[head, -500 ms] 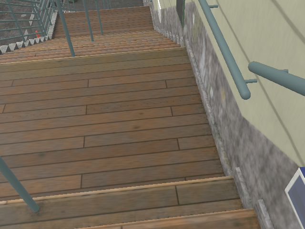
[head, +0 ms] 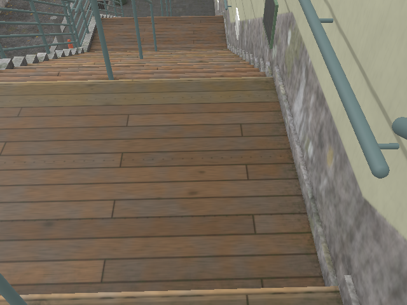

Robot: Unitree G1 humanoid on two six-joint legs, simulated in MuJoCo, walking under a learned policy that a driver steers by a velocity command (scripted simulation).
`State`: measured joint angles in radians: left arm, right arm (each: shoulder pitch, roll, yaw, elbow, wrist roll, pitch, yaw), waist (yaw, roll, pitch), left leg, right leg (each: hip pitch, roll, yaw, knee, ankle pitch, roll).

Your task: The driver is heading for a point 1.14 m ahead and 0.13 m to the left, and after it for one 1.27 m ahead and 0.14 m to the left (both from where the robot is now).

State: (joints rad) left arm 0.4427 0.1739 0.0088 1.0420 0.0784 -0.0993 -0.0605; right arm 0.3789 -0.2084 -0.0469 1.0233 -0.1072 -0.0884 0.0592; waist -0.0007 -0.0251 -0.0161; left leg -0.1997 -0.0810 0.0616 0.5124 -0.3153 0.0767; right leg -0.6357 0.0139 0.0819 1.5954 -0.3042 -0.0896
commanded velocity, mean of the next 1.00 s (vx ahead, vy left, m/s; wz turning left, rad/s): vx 0.50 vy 0.00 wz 0.00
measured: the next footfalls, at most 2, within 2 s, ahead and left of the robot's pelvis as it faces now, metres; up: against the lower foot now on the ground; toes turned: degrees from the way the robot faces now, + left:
right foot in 0.30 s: +0.32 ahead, -0.16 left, -0.17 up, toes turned -4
left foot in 0.82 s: +0.61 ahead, +0.07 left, -0.33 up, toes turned +5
